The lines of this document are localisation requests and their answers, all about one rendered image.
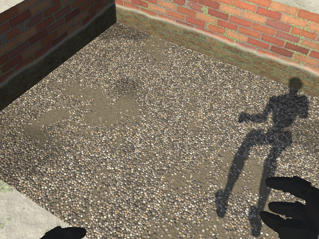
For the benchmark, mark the robot left hand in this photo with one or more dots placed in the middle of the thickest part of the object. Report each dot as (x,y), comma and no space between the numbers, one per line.
(65,233)

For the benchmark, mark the robot right hand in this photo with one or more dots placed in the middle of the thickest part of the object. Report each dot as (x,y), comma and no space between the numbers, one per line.
(304,218)

